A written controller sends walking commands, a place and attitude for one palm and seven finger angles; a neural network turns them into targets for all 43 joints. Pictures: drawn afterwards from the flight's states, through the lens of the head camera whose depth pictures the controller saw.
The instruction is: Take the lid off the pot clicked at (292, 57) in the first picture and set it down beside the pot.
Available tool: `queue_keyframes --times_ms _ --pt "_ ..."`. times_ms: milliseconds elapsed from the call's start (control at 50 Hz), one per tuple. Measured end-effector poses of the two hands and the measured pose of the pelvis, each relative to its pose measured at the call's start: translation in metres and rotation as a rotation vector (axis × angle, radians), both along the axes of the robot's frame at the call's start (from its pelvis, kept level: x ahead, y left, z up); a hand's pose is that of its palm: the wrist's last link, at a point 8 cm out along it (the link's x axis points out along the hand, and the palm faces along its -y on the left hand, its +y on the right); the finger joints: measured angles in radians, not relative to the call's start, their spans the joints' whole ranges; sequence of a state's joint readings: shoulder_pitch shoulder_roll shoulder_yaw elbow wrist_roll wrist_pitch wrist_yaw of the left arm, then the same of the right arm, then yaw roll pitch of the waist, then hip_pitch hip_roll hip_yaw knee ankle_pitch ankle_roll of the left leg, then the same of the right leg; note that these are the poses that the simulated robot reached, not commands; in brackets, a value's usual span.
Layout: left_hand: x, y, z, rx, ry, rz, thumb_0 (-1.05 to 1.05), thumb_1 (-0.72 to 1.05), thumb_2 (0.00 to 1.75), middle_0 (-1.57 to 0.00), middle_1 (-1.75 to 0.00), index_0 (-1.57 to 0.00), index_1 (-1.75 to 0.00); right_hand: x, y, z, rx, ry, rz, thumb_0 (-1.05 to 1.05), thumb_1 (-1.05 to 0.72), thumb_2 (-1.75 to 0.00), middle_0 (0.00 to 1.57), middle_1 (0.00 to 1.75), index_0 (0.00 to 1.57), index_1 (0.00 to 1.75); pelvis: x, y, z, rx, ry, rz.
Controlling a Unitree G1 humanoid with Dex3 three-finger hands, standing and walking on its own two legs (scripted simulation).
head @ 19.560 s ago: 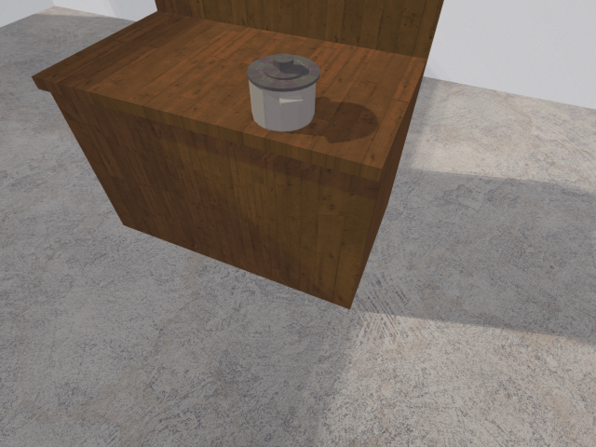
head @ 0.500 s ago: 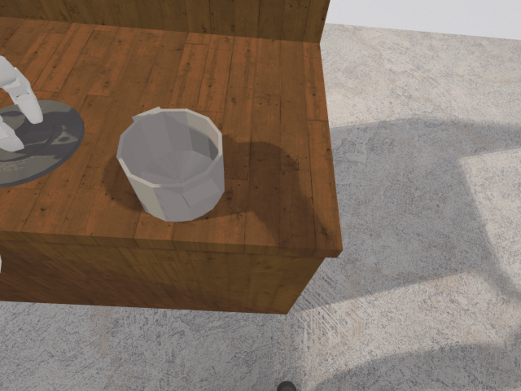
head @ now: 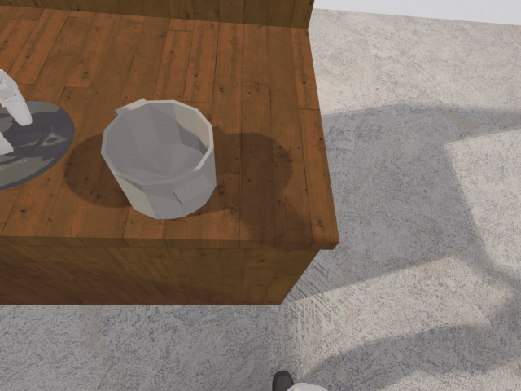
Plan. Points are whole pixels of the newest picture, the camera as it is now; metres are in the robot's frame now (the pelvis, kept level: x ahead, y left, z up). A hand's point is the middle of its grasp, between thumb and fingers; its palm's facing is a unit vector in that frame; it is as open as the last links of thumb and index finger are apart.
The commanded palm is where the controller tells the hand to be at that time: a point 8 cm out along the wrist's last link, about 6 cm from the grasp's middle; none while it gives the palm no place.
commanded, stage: lower the lid onto the table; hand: left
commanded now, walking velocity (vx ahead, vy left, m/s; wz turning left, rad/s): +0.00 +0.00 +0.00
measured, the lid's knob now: out of the picture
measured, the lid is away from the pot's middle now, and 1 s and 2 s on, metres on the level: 0.22 0.22 0.21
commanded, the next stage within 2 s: open the fingers wide in 1.14 s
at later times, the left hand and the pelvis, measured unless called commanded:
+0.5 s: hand out of the picture +0.47 +0.33 +0.07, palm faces -0.52 -0.22 -0.83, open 7.5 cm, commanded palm +0.52 +0.35 +0.14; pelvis +0.00 +0.00 -0.01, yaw +0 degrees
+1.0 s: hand (10, 153) +0.47 +0.33 +0.05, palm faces -0.53 -0.22 -0.82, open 7.5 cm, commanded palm +0.53 +0.34 +0.10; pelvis -0.01 +0.00 -0.02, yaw +0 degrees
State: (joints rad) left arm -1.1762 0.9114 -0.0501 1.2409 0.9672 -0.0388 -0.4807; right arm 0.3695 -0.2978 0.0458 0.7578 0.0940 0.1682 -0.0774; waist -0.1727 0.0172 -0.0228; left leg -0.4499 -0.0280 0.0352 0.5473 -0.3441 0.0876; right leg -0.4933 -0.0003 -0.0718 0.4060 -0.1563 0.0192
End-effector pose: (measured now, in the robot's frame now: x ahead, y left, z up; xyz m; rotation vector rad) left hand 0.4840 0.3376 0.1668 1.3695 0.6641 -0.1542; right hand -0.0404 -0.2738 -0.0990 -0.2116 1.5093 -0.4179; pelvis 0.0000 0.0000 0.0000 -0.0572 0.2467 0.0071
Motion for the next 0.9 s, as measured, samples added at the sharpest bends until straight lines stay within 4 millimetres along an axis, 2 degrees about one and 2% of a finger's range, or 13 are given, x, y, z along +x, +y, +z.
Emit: queue_keyframes --times_ms 380,900 --pt "-0.003 0.004 -0.031 0.007 0.056 0.001 0.01 0.27 0.55 -0.67 -0.94 -0.71 -0.97 0.019 -0.005 -0.004 -0.019 -0.022 0.027 0.00 -0.91 -0.90 0.20 0.30 0.20 0.30 -0.002 -0.002 -0.006 -0.008 0.028 0.007" --pt "0.002 0.003 -0.054 -0.003 0.059 0.007 0.01 0.27 0.55 -0.67 -0.94 -0.70 -0.97 -0.011 0.000 -0.009 -0.018 0.060 -0.012 0.00 -0.91 -0.90 0.20 0.30 0.20 0.30 -0.007 -0.004 -0.015 -0.017 0.068 0.000"
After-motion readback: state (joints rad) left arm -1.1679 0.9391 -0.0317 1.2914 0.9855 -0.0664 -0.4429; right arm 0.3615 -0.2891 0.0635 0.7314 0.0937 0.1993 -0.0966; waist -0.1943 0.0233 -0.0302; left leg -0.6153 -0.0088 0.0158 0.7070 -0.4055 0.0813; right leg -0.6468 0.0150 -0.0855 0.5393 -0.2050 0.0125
